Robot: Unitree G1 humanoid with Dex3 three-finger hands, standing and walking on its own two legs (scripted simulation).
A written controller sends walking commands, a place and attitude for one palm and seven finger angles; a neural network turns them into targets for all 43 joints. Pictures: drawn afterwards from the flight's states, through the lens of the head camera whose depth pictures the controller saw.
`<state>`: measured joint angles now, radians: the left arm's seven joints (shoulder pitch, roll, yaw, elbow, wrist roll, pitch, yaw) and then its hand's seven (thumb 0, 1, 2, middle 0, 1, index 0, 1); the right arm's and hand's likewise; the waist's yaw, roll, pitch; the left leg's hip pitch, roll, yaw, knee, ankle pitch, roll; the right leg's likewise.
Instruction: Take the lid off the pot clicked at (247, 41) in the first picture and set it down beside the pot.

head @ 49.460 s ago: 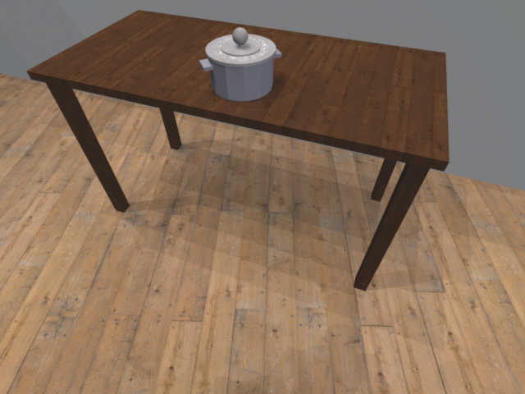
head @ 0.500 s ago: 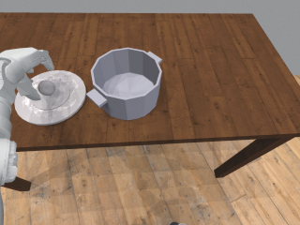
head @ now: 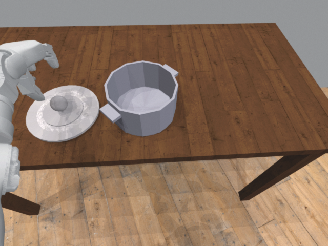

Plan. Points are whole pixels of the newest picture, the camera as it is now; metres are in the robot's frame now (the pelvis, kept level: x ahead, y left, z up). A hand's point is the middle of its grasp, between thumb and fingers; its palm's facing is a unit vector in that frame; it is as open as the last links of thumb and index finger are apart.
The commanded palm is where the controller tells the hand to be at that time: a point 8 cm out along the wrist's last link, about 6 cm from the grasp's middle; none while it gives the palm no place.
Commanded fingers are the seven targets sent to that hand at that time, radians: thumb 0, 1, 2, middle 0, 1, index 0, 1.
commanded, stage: raise the empty hand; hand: left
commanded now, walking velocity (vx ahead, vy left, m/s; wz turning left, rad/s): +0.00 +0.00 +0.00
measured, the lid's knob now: (58, 103) +0.50 +0.27 +0.03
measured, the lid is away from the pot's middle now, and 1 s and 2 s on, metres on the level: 0.23 0.23 0.23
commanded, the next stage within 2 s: draw the hand back to the body in 0.56 s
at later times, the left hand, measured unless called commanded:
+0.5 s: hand (19, 58) +0.48 +0.27 +0.19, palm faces -0.32 -0.07 -0.94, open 11.0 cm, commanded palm +0.48 +0.27 +0.25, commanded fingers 0.00 0.01 0.61 -0.33 -0.89 -0.33 -0.89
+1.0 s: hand (17, 73) +0.44 +0.27 +0.19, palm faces -0.27 -0.05 -0.96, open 11.0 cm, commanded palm +0.42 +0.27 +0.24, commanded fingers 0.00 0.01 0.61 -0.33 -0.89 -0.33 -0.89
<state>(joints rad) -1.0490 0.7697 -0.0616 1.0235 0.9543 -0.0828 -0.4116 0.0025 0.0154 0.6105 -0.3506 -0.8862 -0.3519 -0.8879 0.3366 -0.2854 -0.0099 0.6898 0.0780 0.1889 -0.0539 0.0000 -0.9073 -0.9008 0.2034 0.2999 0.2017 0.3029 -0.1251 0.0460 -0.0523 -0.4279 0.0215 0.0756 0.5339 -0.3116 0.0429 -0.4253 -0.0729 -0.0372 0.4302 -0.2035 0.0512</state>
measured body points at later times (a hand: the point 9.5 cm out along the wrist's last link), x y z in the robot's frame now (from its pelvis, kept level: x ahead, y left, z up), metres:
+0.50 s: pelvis +0.00 +0.00 +0.00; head +0.07 -0.01 +0.45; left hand +0.49 +0.28 +0.25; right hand +0.04 -0.28 -0.12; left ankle -0.04 +0.09 -0.73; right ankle -0.01 -0.17 -0.73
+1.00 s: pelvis +0.00 -0.01 +0.01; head +0.05 -0.02 +0.45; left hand +0.45 +0.27 +0.24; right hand +0.08 -0.28 -0.12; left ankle -0.04 +0.09 -0.73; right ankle -0.01 -0.17 -0.73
